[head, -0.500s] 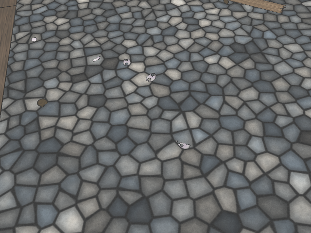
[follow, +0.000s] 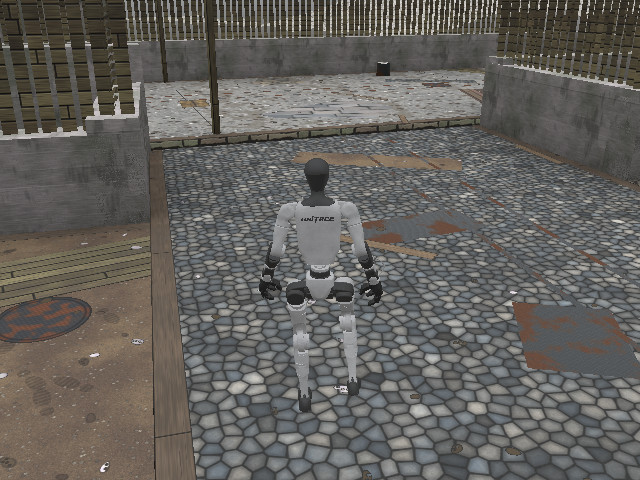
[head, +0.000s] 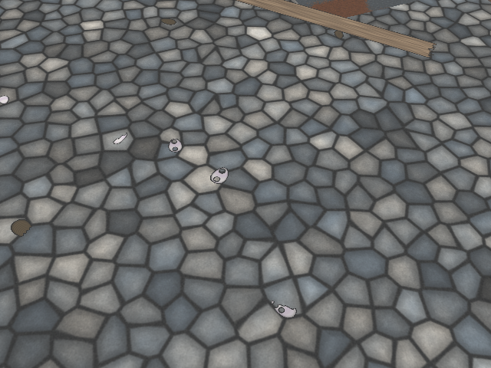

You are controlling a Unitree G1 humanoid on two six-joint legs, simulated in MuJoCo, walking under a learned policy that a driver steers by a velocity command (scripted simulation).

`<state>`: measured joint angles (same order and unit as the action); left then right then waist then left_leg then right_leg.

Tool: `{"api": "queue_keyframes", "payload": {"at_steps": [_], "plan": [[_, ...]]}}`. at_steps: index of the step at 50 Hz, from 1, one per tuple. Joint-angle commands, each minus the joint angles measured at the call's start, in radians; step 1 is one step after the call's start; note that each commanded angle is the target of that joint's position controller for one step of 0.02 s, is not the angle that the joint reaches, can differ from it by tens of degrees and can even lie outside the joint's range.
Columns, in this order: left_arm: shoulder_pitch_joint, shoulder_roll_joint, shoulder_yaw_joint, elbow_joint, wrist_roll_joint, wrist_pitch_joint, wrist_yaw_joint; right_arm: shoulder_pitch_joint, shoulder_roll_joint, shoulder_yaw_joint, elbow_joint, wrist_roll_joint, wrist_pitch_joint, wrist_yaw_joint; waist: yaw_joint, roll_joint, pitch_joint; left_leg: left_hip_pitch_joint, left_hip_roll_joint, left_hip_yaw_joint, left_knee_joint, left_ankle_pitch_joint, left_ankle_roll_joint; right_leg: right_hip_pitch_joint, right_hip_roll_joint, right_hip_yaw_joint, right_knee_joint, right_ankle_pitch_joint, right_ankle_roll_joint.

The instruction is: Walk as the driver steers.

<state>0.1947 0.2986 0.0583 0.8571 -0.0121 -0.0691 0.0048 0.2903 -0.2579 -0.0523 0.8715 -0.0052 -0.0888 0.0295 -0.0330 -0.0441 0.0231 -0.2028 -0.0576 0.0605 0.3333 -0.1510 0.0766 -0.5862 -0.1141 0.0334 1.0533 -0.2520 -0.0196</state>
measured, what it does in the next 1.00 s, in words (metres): walks ahead, turning left: right foot, then left foot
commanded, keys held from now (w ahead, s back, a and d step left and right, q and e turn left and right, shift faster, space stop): w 0.26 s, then w+q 0.08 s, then q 0.66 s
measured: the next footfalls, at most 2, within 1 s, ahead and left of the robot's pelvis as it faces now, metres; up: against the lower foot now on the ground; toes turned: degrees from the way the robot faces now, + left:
right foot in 0.32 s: +0.37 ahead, -0.16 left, +0.00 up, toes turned -2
left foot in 0.80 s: +0.46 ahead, +0.09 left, +0.00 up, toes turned +17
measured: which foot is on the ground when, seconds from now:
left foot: down 0.00-0.32, up 0.34-0.78, down 0.80-1.00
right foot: up 0.00-0.30, down 0.32-0.82, up 0.84-1.00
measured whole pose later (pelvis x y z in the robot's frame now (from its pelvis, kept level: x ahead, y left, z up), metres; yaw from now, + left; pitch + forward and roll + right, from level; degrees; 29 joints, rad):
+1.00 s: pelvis +0.38 -0.02 -0.01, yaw +20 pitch +3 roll -2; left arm 0.02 0.31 0.08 0.84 0.00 0.00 0.03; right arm 0.18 -0.29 -0.09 0.70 0.00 0.01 -0.01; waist -0.02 -0.02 0.07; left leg -0.39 -0.05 -0.04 0.46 -0.12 0.07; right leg -0.53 -0.02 0.04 1.07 -0.44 0.05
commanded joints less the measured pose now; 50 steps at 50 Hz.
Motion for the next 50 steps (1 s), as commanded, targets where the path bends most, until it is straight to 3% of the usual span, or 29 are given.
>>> {"api": "queue_keyframes", "payload": {"at_steps": [1, 6, 10, 13, 14, 15, 16, 17, 18, 19, 20, 21, 23, 26, 30, 34, 37, 39, 40, 41, 42, 43, 44, 45, 46, 47, 48, 50], "plan": [[-0.002, 0.053, 0.014, -0.055, 0.011, 0.003, 0.005, -0.028, -0.154, -0.034, -0.050, 0.003, -0.019, -0.014, 0.031, 0.095, -0.009, 0.053, 0.279, -0.225, -0.216, 0.172, 0.166, -0.098, -0.044, 0.029, -0.115, 0.138, 0.027], [-0.161, 0.019, 0.000, -0.093, 0.004, -0.013, -0.013, 0.043, -0.169, -0.034, -0.013, 0.014, -0.006, -0.030, -0.024, 0.097, 0.026, 0.083, 0.234, -0.121, -0.226, 0.167, 0.122, -0.056, 0.002, -0.020, -0.406, 0.363, 0.031], [-0.265, 0.022, -0.006, -0.133, -0.005, -0.023, -0.035, 0.112, -0.175, -0.038, 0.028, 0.020, 0.014, -0.033, -0.056, 0.097, 0.057, 0.209, 0.284, -0.128, -0.180, 0.187, 0.121, -0.084, 0.027, -0.026, -0.511, 0.330, 0.012], [-0.258, 0.049, 0.000, -0.145, -0.006, -0.031, -0.051, 0.107, -0.190, -0.046, 0.041, 0.024, 0.030, -0.040, -0.024, 0.117, 0.043, 0.298, 0.325, -0.140, -0.106, 0.311, 0.100, -0.048, 0.046, -0.028, -0.556, 0.224, -0.027], [-0.217, 0.068, 0.009, -0.136, -0.004, -0.033, -0.051, 0.098, -0.196, -0.048, 0.041, 0.026, 0.034, -0.041, 0.003, 0.129, 0.017, 0.298, 0.321, -0.146, -0.052, 0.433, 0.090, 0.036, 0.068, -0.042, -0.565, 0.188, -0.041], [-0.113, 0.096, 0.026, -0.108, -0.001, -0.036, -0.047, 0.075, -0.197, -0.047, 0.037, 0.028, 0.039, -0.042, 0.067, 0.132, -0.042, 0.277, 0.291, -0.129, 0.063, 0.579, 0.073, 0.190, 0.100, -0.068, -0.594, 0.191, -0.063], [0.059, 0.149, 0.052, -0.058, 0.006, -0.037, -0.037, 0.068, -0.171, -0.035, 0.027, 0.022, 0.041, -0.043, 0.141, 0.112, -0.158, 0.168, 0.235, -0.098, 0.262, 0.562, 0.044, 0.459, 0.076, -0.047, -0.572, 0.225, -0.097], [0.208, 0.241, 0.075, -0.035, 0.027, -0.035, -0.026, 0.130, -0.092, -0.009, -0.003, 0.007, 0.030, -0.039, 0.153, -0.040, -0.325, -0.177, 0.124, -0.046, 0.630, 0.232, -0.015, 0.866, -0.172, 0.266, -0.543, 0.188, -0.203], [0.228, 0.229, 0.068, -0.027, 0.023, -0.028, -0.028, 0.200, -0.026, 0.011, 0.011, 0.013, 0.011, -0.036, 0.129, -0.226, -0.431, -0.416, -0.005, -0.127, 0.865, -0.446, -0.050, 1.014, -0.323, 0.616, -0.674, 0.140, -0.288], [0.186, 0.147, 0.044, -0.037, 0.018, -0.027, -0.023, 0.117, -0.146, -0.022, 0.010, 0.041, 0.002, -0.036, 0.151, -0.125, -0.324, -0.485, 0.046, -0.212, 0.957, -0.442, -0.048, 0.916, -0.290, 0.528, -0.697, 0.197, -0.244], [0.097, 0.118, 0.033, -0.051, 0.019, -0.029, -0.019, 0.054, -0.170, -0.031, -0.012, 0.052, 0.001, -0.040, 0.124, -0.093, -0.198, -0.499, 0.085, -0.183, 0.951, -0.371, -0.050, 0.767, -0.268, 0.356, -0.701, 0.390, -0.213], [0.031, 0.086, 0.024, -0.056, 0.024, -0.031, -0.021, 0.034, -0.158, -0.034, -0.009, 0.041, 0.007, -0.048, 0.088, -0.036, -0.144, -0.453, 0.123, -0.165, 0.909, -0.314, -0.062, 0.639, -0.226, 0.237, -0.715, 0.542, -0.194], [-0.050, 0.048, 0.016, -0.054, 0.035, -0.037, -0.024, 0.070, -0.122, -0.044, 0.000, 0.034, 0.044, -0.055, 0.021, -0.064, -0.092, -0.325, 0.162, -0.155, 0.843, -0.248, -0.076, 0.453, -0.170, 0.077, -0.762, 0.644, -0.165], [-0.100, 0.077, 0.026, -0.044, 0.040, -0.039, -0.010, 0.063, -0.078, -0.044, -0.033, 0.028, 0.088, -0.060, -0.017, -0.065, -0.056, -0.317, 0.158, -0.122, 0.773, -0.160, -0.100, 0.356, -0.163, -0.043, -0.819, 0.696, -0.193], [-0.114, 0.106, 0.034, -0.032, 0.030, -0.012, 0.024, -0.024, -0.066, -0.039, -0.090, 0.017, 0.092, -0.042, 0.004, -0.051, -0.066, -0.294, 0.164, -0.077, 0.532, 0.038, -0.104, 0.388, -0.139, -0.162, -0.831, 0.637, -0.183], [-0.085, 0.135, 0.042, -0.015, 0.014, 0.023, 0.036, -0.115, -0.079, -0.044, -0.148, 0.015, 0.099, -0.013, 0.039, -0.033, -0.064, -0.292, 0.148, -0.043, 0.397, 0.056, -0.086, 0.488, -0.172, -0.184, -0.786, 0.588, -0.174], [-0.090, 0.155, 0.052, -0.015, -0.006, 0.048, 0.036, -0.134, -0.101, -0.055, -0.186, 0.015, 0.110, 0.003, 0.033, -0.043, -0.050, -0.288, 0.130, -0.022, 0.338, -0.055, -0.052, 0.539, -0.207, -0.172, -0.697, 0.568, -0.148], [-0.111, 0.149, 0.053, -0.020, -0.020, 0.060, 0.040, -0.075, -0.115, -0.067, -0.185, 0.015, 0.108, 0.005, -0.010, -0.029, -0.070, -0.182, 0.083, 0.016, 0.206, -0.005, -0.011, 0.536, -0.179, -0.202, -0.550, 0.615, -0.096], [-0.059, 0.128, 0.050, -0.006, -0.012, 0.062, 0.037, 0.000, -0.170, -0.090, -0.170, 0.009, 0.102, -0.007, -0.035, 0.048, -0.117, -0.033, 0.064, -0.019, 0.115, 0.210, 0.029, 0.485, -0.110, -0.233, -0.381, 0.561, -0.036], [-0.048, 0.091, 0.038, -0.037, 0.029, 0.056, 0.029, 0.053, -0.300, -0.124, -0.179, -0.001, 0.101, -0.033, -0.024, 0.283, -0.175, 0.182, 0.267, -0.316, 0.125, 0.741, 0.128, 0.240, 0.000, -0.270, -0.076, 0.158, 0.049], [-0.056, 0.058, 0.023, -0.074, 0.043, 0.052, 0.020, 0.027, -0.317, -0.114, -0.207, -0.021, 0.098, -0.034, 0.007, 0.371, -0.298, 0.329, 0.446, -0.643, 0.085, 0.738, 0.348, -0.005, 0.164, -0.125, 0.188, -0.466, 0.093], [-0.094, 0.101, 0.035, -0.061, 0.020, 0.051, 0.009, 0.008, -0.254, -0.095, -0.221, -0.011, 0.086, -0.020, -0.029, 0.203, -0.325, 0.291, 0.423, -0.595, 0.049, 0.610, 0.327, -0.035, 0.124, 0.028, 0.255, -0.449, 0.074], [-0.130, 0.101, 0.036, -0.071, -0.005, 0.052, 0.009, -0.049, -0.226, -0.087, -0.229, -0.001, 0.075, -0.020, -0.010, 0.154, -0.245, 0.219, 0.375, -0.495, 0.041, 0.497, 0.271, -0.066, 0.100, 0.033, 0.244, -0.371, 0.054], [-0.131, 0.094, 0.037, -0.058, 0.002, 0.057, 0.020, -0.096, -0.208, -0.084, -0.231, 0.013, 0.074, -0.025, 0.014, 0.083, -0.177, 0.142, 0.321, -0.430, 0.025, 0.373, 0.212, -0.071, 0.076, 0.033, 0.174, -0.292, 0.054], [-0.137, 0.114, 0.046, -0.057, 0.016, 0.064, 0.032, -0.132, -0.187, -0.077, -0.237, 0.021, 0.080, -0.036, 0.030, 0.095, -0.149, 0.077, 0.291, -0.398, 0.006, 0.283, 0.180, -0.046, 0.061, 0.037, 0.107, -0.232, 0.056], [-0.131, 0.112, 0.047, -0.056, 0.019, 0.069, 0.034, -0.147, -0.187, -0.075, -0.245, 0.013, 0.086, -0.044, 0.045, 0.130, -0.141, 0.015, 0.263, -0.382, -0.008, 0.250, 0.171, 0.009, 0.073, 0.028, 0.086, -0.191, 0.062], [-0.117, 0.103, 0.046, -0.053, 0.018, 0.071, 0.035, -0.150, -0.188, -0.076, -0.250, 0.004, 0.089, -0.049, 0.051, 0.149, -0.144, -0.003, 0.248, -0.376, -0.015, 0.245, 0.170, 0.032, 0.087, 0.026, 0.053, -0.167, 0.068], [-0.109, 0.083, 0.041, -0.051, 0.013, 0.070, 0.038, -0.138, -0.197, -0.080, -0.254, 0.004, 0.090, -0.058, 0.049, 0.155, -0.154, 0.001, 0.234, -0.373, -0.013, 0.242, 0.168, 0.051, 0.103, 0.028, -0.051, -0.144, 0.082]]}}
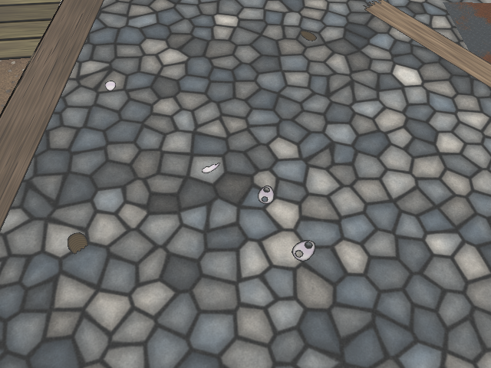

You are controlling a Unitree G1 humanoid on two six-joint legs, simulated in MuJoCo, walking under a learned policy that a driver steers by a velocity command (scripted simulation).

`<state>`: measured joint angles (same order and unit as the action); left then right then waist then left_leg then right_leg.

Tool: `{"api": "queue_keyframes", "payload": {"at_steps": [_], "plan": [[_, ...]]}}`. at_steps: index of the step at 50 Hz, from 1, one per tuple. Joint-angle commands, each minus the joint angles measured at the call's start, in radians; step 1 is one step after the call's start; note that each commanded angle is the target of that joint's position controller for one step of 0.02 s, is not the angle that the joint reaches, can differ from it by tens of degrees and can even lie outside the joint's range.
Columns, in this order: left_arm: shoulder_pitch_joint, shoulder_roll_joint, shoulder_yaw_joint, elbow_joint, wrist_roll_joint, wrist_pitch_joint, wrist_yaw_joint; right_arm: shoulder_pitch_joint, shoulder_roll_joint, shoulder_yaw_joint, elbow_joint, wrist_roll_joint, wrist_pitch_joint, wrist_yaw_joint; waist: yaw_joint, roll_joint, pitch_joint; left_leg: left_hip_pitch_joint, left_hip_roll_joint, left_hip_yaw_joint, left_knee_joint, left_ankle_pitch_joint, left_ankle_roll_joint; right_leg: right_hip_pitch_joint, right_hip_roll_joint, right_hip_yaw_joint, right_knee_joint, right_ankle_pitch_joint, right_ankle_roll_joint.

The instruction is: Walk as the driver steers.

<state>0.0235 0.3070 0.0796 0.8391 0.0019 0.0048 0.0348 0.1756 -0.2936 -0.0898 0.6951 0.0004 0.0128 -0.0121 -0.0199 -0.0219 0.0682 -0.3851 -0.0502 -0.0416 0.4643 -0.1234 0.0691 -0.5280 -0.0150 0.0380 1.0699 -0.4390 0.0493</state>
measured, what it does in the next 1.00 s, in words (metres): steps on the spot, turning left: right foot, then left foot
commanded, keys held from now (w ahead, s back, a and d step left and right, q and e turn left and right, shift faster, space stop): q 0.58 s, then no key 0.04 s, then w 0.38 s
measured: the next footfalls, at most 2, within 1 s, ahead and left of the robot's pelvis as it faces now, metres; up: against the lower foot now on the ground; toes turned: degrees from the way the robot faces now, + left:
right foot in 0.26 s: +0.09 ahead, -0.15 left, +0.00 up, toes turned +14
left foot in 0.68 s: +0.01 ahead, +0.11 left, +0.00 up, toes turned +25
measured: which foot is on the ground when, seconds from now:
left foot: down 0.00-0.26, up 0.28-0.66, down 0.68-1.00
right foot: up 0.00-0.24, down 0.26-0.66, up 0.68-1.00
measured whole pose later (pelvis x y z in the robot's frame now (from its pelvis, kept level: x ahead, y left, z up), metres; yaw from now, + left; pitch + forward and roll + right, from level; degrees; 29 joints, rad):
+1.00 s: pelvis +0.08 +0.03 +0.01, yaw +27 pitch +2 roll +0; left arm 0.14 0.32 0.07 0.82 -0.01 -0.06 -0.03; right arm 0.36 -0.27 -0.05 0.72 0.01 -0.05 -0.01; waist -0.04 -0.04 -0.01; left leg -0.04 -0.03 -0.02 0.25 -0.24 0.04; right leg -0.58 -0.08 0.01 0.69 -0.07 0.04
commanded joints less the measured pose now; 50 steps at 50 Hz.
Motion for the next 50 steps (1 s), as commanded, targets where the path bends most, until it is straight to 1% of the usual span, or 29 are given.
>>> {"api": "queue_keyframes", "payload": {"at_steps": [1, 6, 9, 11, 12, 13, 14, 15, 16, 17, 18, 20, 22, 25, 28, 30, 31, 32, 33, 34, 35, 36, 37, 38, 39, 42, 44, 46, 50], "plan": [[0.054, 0.067, 0.016, -0.035, -0.001, -0.004, 0.010, -0.016, -0.169, -0.045, -0.078, 0.002, -0.010, -0.020, 0.029, 0.132, -0.204, 0.188, 0.225, -0.280, -0.141, 0.192, 0.176, 0.000, 0.009, 0.029, -0.116, 0.053, 0.020], [0.037, 0.075, 0.013, -0.043, -0.006, -0.011, 0.001, -0.034, -0.175, -0.047, -0.092, 0.001, 0.006, -0.027, 0.008, 0.173, -0.190, 0.139, 0.203, -0.350, -0.149, -0.017, 0.158, 0.086, 0.030, 0.045, -0.291, 0.096, 0.030], [0.057, 0.087, 0.016, -0.044, -0.010, -0.025, -0.012, -0.040, -0.171, -0.044, -0.099, 0.004, 0.015, -0.023, 0.007, 0.193, -0.183, 0.156, 0.199, -0.416, -0.127, -0.011, 0.144, 0.132, 0.043, 0.048, -0.401, 0.086, 0.013], [0.116, 0.089, 0.020, -0.030, -0.011, -0.036, -0.024, -0.062, -0.168, -0.041, -0.109, 0.014, 0.025, -0.027, 0.041, 0.192, -0.184, 0.143, 0.172, -0.428, -0.084, 0.020, 0.113, 0.225, 0.049, 0.030, -0.570, 0.165, -0.013], [0.160, 0.105, 0.027, -0.017, -0.007, -0.039, -0.028, -0.060, -0.158, -0.037, -0.111, 0.020, 0.030, -0.030, 0.061, 0.174, -0.183, 0.099, 0.137, -0.407, -0.047, -0.011, 0.076, 0.315, 0.020, 0.032, -0.684, 0.251, -0.034], [0.194, 0.175, 0.044, -0.014, 0.011, -0.035, -0.024, -0.032, -0.112, -0.024, -0.117, 0.017, 0.033, -0.031, 0.047, 0.034, -0.193, -0.022, 0.058, -0.315, 0.114, -0.187, 0.020, 0.428, -0.162, 0.183, -0.753, 0.264, -0.096], [0.157, 0.258, 0.059, -0.019, 0.034, -0.023, -0.018, -0.005, -0.092, -0.023, -0.149, 0.024, 0.025, -0.027, -0.011, -0.265, -0.142, -0.234, -0.117, -0.096, 0.316, -0.459, -0.036, 0.439, -0.359, 0.431, -0.799, 0.427, -0.252], [0.112, 0.199, 0.045, -0.056, 0.053, -0.027, -0.014, -0.010, -0.183, -0.047, -0.138, 0.005, 0.012, -0.021, 0.012, -0.229, -0.134, -0.248, -0.045, -0.120, 0.549, -0.487, -0.076, 0.368, -0.425, 0.484, -0.809, 0.464, -0.336], [0.050, 0.144, 0.030, -0.081, 0.043, -0.028, -0.006, 0.010, -0.219, -0.065, -0.113, 0.012, 0.014, -0.016, -0.011, -0.145, -0.124, -0.226, -0.025, -0.126, 0.644, -0.413, -0.084, 0.347, -0.363, 0.369, -0.786, 0.471, -0.299], [0.010, 0.117, 0.023, -0.090, 0.026, -0.026, -0.001, 0.037, -0.199, -0.065, -0.086, 0.013, 0.025, -0.017, -0.027, -0.112, -0.105, -0.227, -0.018, -0.105, 0.690, -0.355, -0.101, 0.346, -0.290, 0.263, -0.767, 0.457, -0.246], [0.009, 0.101, 0.017, -0.094, 0.008, -0.025, 0.003, 0.047, -0.175, -0.059, -0.078, 0.009, 0.035, -0.019, -0.016, -0.111, -0.094, -0.254, -0.012, -0.096, 0.737, -0.304, -0.119, 0.369, -0.260, 0.207, -0.760, 0.451, -0.225], [0.045, 0.104, 0.013, -0.088, 0.006, -0.016, 0.011, 0.021, -0.129, -0.043, -0.093, 0.018, 0.042, -0.012, 0.007, -0.114, -0.072, -0.263, 0.003, -0.047, 0.727, -0.258, -0.142, 0.380, -0.225, 0.117, -0.767, 0.489, -0.230], [0.103, 0.122, 0.019, -0.081, 0.011, -0.005, 0.018, -0.048, -0.107, -0.030, -0.130, 0.026, 0.039, -0.008, 0.053, -0.138, -0.076, -0.293, 0.033, -0.014, 0.617, -0.236, -0.161, 0.466, -0.236, 0.088, -0.766, 0.520, -0.248], [0.128, 0.166, 0.035, -0.085, 0.008, 0.003, 0.015, -0.081, -0.087, -0.015, -0.163, 0.020, 0.037, 0.005, 0.079, -0.159, -0.112, -0.211, 0.075, 0.022, 0.454, -0.260, -0.165, 0.510, -0.270, 0.051, -0.751, 0.574, -0.261], [0.114, 0.198, 0.047, -0.095, -0.003, 0.006, -0.002, -0.067, -0.100, -0.015, -0.172, 0.021, 0.042, 0.017, 0.074, -0.172, -0.123, -0.075, 0.074, 0.081, 0.319, -0.261, -0.141, 0.461, -0.288, 0.004, -0.737, 0.616, -0.254], [0.118, 0.206, 0.050, -0.091, -0.017, 0.003, -0.012, -0.051, -0.108, -0.020, -0.172, 0.020, 0.049, 0.024, 0.066, -0.172, -0.119, -0.013, 0.063, 0.096, 0.212, -0.235, -0.114, 0.453, -0.299, -0.001, -0.706, 0.613, -0.241], [0.107, 0.205, 0.049, -0.088, -0.027, 0.002, -0.015, -0.024, -0.103, -0.022, -0.163, 0.019, 0.050, 0.026, 0.043, -0.161, -0.121, 0.044, 0.052, 0.104, 0.115, -0.179, -0.091, 0.441, -0.294, -0.011, -0.672, 0.607, -0.223], [0.111, 0.195, 0.046, -0.081, -0.039, 0.002, -0.018, 0.023, -0.098, -0.024, -0.142, 0.018, 0.050, 0.026, 0.018, -0.140, -0.139, 0.144, 0.028, 0.125, -0.001, -0.099, -0.060, 0.398, -0.280, -0.032, -0.636, 0.499, -0.193], [0.157, 0.151, 0.032, -0.057, -0.033, -0.003, -0.026, 0.075, -0.118, -0.034, -0.120, 0.022, 0.049, 0.019, 0.005, -0.075, -0.160, 0.305, 0.026, 0.091, -0.070, -0.041, -0.024, 0.290, -0.245, -0.077, -0.559, 0.329, -0.140], [0.156, 0.056, 0.000, -0.070, 0.009, -0.010, -0.039, 0.151, -0.189, -0.052, -0.106, 0.026, 0.045, 0.004, -0.005, 0.160, -0.202, 0.502, 0.221, -0.177, -0.107, 0.045, 0.039, 0.072, -0.149, -0.178, -0.300, 0.002, -0.055], [0.089, 0.052, -0.006, -0.136, 0.015, -0.024, -0.040, 0.190, -0.279, -0.062, -0.119, 0.011, 0.026, 0.006, -0.035, 0.324, -0.196, 0.528, 0.446, -0.518, -0.160, -0.088, 0.243, -0.214, -0.014, -0.152, -0.073, -0.250, -0.013], [0.021, 0.123, 0.015, -0.145, -0.011, -0.039, -0.040, 0.216, -0.219, -0.047, -0.103, -0.004, -0.005, 0.015, -0.092, 0.211, -0.195, 0.469, 0.438, -0.556, -0.228, -0.300, 0.282, -0.250, -0.050, -0.027, 0.042, -0.207, -0.020], [0.014, 0.146, 0.025, -0.145, -0.031, -0.045, -0.047, 0.183, -0.180, -0.030, -0.086, -0.005, -0.025, 0.016, -0.062, 0.211, -0.125, 0.422, 0.389, -0.481, -0.257, -0.463, 0.229, -0.266, -0.081, -0.011, 0.046, -0.115, -0.043], [0.033, 0.145, 0.029, -0.123, -0.030, -0.048, -0.047, 0.133, -0.159, -0.022, -0.085, 0.000, -0.037, 0.011, -0.038, 0.199, -0.076, 0.378, 0.342, -0.417, -0.273, -0.495, 0.182, -0.259, -0.097, -0.011, 0.025, -0.031, -0.052], [0.041, 0.151, 0.032, -0.111, -0.017, -0.051, -0.046, 0.098, -0.139, -0.012, -0.086, 0.005, -0.042, 0.006, -0.024, 0.204, -0.043, 0.350, 0.312, -0.370, -0.295, -0.452, 0.159, -0.251, -0.102, -0.007, -0.014, 0.049, -0.047], [0.074, 0.119, 0.026, -0.083, -0.011, -0.072, -0.055, 0.092, -0.133, -0.006, -0.085, -0.007, -0.062, -0.006, 0.000, 0.157, -0.034, 0.328, 0.266, -0.263, -0.334, -0.260, 0.142, -0.204, -0.091, -0.020, -0.092, 0.247, -0.037], [0.060, 0.095, 0.016, -0.083, -0.010, -0.079, -0.057, 0.108, -0.136, -0.008, -0.074, -0.002, -0.073, -0.006, -0.005, 0.127, -0.036, 0.335, 0.256, -0.210, -0.339, -0.176, 0.138, -0.188, -0.085, -0.021, -0.202, 0.322, -0.023], [0.034, 0.074, 0.005, -0.091, -0.011, -0.081, -0.060, 0.125, -0.148, -0.012, -0.059, 0.001, -0.079, -0.004, -0.017, 0.130, -0.029, 0.320, 0.255, -0.176, -0.344, -0.144, 0.138, -0.153, -0.074, -0.025, -0.308, 0.369, -0.009], [-0.026, 0.066, -0.008, -0.117, -0.018, -0.086, -0.071, 0.169, -0.169, -0.019, -0.021, 0.011, -0.080, 0.002, -0.045, 0.124, 0.007, 0.298, 0.277, -0.150, -0.339, -0.127, 0.144, -0.109, -0.058, -0.031, -0.443, 0.400, -0.008]]}}
Over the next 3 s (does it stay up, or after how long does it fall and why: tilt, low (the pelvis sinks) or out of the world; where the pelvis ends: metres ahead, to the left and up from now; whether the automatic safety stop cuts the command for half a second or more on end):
stays up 0.82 0.27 0.00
